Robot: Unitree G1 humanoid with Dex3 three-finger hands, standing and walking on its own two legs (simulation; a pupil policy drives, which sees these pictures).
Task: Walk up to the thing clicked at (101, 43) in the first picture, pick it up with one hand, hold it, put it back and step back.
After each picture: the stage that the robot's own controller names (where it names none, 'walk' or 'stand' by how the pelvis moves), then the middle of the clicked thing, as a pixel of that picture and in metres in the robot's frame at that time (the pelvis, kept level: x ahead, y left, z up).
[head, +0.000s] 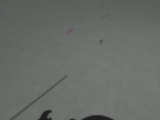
stand; (101, 42) +1.98 -0.20 -0.72
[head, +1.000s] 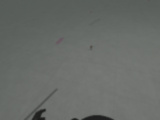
walk; (91, 48) +1.82 +0.18 -0.69
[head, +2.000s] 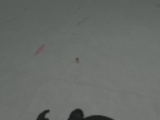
walk; (77, 60) +1.19 +0.41 -0.72
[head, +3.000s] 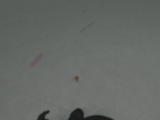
walk; (76, 79) +0.76 +0.32 -0.72
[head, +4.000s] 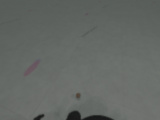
walk; (78, 96) +0.48 +0.20 -0.71
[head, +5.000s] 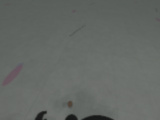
stand; (70, 104) +0.34 +0.22 -0.71
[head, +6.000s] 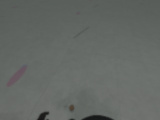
stand; (71, 108) +0.31 +0.20 -0.72
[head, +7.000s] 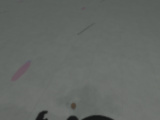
stand; (73, 106) +0.30 +0.18 -0.71
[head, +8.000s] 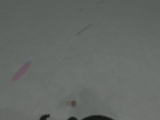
stand; (73, 104) +0.34 +0.19 -0.72
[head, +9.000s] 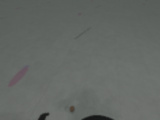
stand; (72, 109) +0.31 +0.20 -0.72
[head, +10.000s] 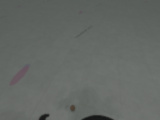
stand; (72, 108) +0.31 +0.19 -0.73
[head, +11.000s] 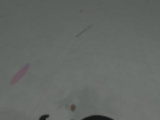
stand; (73, 108) +0.30 +0.19 -0.73
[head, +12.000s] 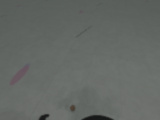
go down; (72, 108) +0.30 +0.19 -0.73
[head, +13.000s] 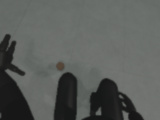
go down; (60, 67) +0.38 +0.24 -0.31
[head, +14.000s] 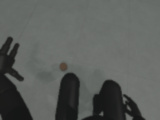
approach; (63, 67) +0.38 +0.24 -0.30
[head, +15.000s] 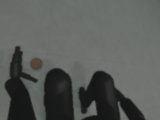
close in; (36, 65) +0.36 +0.28 -0.22
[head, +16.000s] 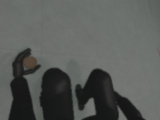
close; (30, 64) +0.36 +0.29 -0.22
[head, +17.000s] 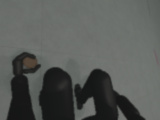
lift; (30, 63) +0.35 +0.29 -0.22
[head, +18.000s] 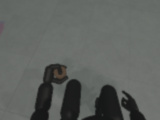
lift; (61, 74) +0.31 +0.22 -0.04
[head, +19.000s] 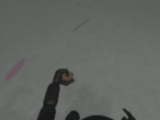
hold; (68, 80) +0.32 +0.17 +0.00
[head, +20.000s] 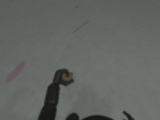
hold; (68, 80) +0.32 +0.17 +0.00
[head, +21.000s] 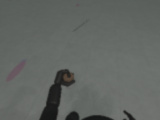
crouch; (69, 81) +0.32 +0.16 -0.01
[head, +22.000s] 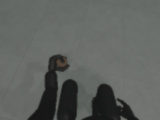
crouch; (63, 65) +0.40 +0.21 -0.10
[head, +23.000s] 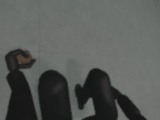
lower; (26, 60) +0.39 +0.30 -0.22
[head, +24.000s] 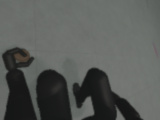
lower; (23, 59) +0.39 +0.30 -0.22
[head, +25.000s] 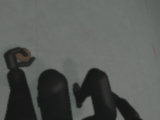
lower; (24, 59) +0.39 +0.30 -0.22
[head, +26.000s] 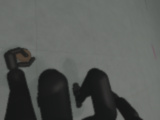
lower; (24, 59) +0.39 +0.30 -0.22
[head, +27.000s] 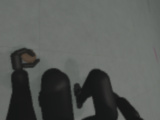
loosen; (29, 59) +0.38 +0.29 -0.22
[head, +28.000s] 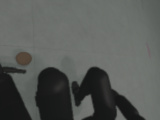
withdraw; (23, 60) +0.37 +0.28 -0.22
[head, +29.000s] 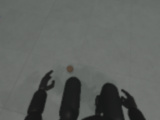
walk; (70, 69) +0.41 +0.22 -0.38
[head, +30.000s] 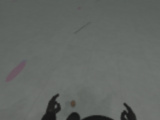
stand; (73, 104) +0.34 +0.17 -0.66
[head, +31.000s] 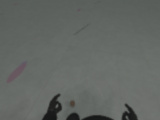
stand; (72, 104) +0.35 +0.19 -0.67
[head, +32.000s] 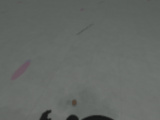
stand; (74, 103) +0.35 +0.18 -0.71
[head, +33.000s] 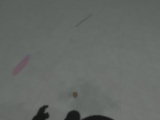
walk; (75, 95) +0.38 +0.18 -0.71
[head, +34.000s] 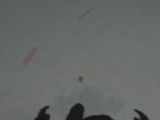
walk; (80, 79) +0.58 +0.18 -0.69
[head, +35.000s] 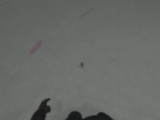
walk; (82, 65) +0.90 +0.18 -0.70
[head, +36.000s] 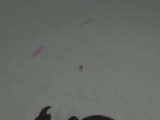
stand; (81, 68) +0.97 +0.20 -0.71
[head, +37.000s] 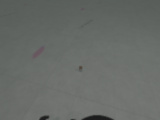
stand; (80, 69) +0.99 +0.20 -0.73
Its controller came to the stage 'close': yes
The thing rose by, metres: 0.71
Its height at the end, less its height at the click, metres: +0.00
